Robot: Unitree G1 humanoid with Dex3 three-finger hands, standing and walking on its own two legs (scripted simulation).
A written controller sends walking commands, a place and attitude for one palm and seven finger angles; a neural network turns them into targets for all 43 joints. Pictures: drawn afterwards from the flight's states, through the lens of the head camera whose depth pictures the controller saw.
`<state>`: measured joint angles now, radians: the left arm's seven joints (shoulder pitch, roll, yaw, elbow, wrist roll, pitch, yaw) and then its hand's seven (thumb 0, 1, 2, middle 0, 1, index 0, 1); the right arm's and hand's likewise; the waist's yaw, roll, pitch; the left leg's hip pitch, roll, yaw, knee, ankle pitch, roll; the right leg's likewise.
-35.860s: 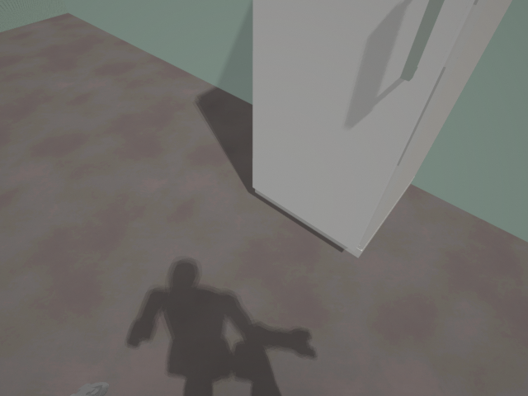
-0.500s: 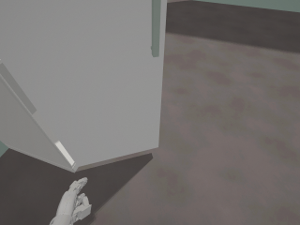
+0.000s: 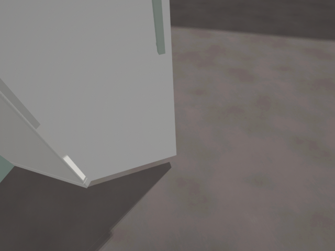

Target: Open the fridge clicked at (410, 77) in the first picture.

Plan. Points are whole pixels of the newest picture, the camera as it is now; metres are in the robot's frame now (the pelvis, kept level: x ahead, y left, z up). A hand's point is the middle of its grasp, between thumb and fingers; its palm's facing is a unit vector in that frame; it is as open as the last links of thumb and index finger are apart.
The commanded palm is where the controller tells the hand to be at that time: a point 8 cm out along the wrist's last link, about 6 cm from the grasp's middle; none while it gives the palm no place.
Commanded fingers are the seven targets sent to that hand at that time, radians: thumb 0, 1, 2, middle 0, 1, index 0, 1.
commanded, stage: let the arm hang, fingers relaxed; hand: right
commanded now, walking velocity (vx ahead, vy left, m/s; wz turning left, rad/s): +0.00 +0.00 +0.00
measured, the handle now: (155, 7) +0.71 +0.06 +0.23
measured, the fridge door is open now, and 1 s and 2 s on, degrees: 55 55 55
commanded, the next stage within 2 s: look to check the result in 0.70 s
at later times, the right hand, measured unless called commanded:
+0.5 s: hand out of the picture +0.01 -0.19 -0.17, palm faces +0.00 +0.98 -0.18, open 7.4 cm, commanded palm none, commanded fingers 0.00 -0.90 -0.90 0.20 0.30 0.20 0.30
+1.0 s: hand out of the picture +0.01 -0.18 -0.17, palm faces +0.00 +0.98 -0.19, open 7.4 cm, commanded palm none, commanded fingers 0.00 -0.90 -0.90 0.20 0.30 0.20 0.30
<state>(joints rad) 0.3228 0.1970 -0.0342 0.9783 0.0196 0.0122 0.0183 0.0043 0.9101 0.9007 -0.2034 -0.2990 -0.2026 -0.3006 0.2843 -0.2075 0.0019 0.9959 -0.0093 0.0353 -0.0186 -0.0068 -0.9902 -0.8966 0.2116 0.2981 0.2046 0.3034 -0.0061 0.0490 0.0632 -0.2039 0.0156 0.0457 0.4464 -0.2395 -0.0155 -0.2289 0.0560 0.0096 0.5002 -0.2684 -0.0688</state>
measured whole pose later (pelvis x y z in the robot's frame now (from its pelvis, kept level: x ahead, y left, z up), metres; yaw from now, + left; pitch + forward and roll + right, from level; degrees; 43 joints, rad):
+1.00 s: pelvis +0.02 -0.01 +0.00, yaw +2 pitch -1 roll +0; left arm 0.31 0.14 -0.02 1.11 0.01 -0.02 0.04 0.00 0.91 0.90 -0.20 -0.30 -0.20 -0.30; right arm 0.28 -0.15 0.00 1.15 0.00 0.00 -0.04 0.00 -0.91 -0.90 0.20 0.30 0.20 0.30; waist 0.00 -0.01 0.06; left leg -0.14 0.03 0.01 0.41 -0.25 -0.03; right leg -0.13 0.07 -0.02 0.41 -0.26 -0.08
